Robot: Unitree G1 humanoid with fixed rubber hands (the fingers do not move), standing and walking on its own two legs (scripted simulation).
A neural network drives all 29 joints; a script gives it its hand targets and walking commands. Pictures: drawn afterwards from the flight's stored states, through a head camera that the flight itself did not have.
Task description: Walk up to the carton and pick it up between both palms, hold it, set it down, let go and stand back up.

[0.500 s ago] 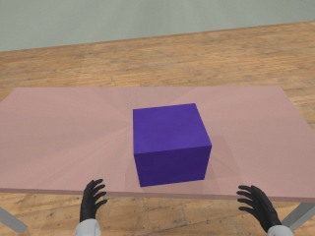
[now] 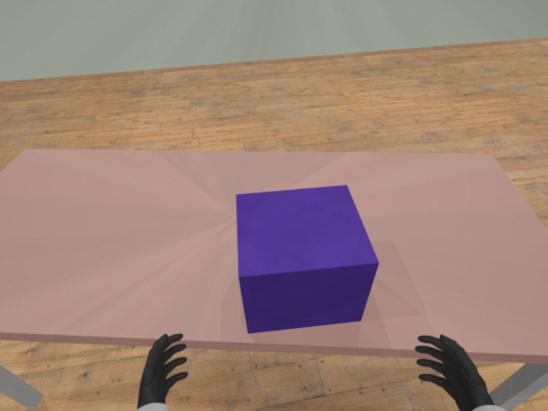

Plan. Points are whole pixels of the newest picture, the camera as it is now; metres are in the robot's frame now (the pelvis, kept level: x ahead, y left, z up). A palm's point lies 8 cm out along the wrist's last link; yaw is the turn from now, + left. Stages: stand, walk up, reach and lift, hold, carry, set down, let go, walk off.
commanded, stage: set down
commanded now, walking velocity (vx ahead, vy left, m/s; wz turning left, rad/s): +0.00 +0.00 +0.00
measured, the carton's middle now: (298, 257) +0.43 +0.01 -0.05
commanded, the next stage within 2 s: let go in 1.00 s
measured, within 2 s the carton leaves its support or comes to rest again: neither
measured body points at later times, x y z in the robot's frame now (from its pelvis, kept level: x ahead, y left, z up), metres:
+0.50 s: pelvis +0.01 +0.01 +0.00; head -0.01 +0.01 +0.45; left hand +0.18 +0.23 -0.06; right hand +0.20 -0.23 -0.06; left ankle +0.00 +0.14 -0.74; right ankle +0.00 -0.11 -0.74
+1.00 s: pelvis +0.01 +0.01 +0.00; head +0.01 +0.02 +0.45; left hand +0.17 +0.24 -0.08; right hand +0.19 -0.22 -0.08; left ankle +0.00 +0.14 -0.74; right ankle +0.00 -0.11 -0.74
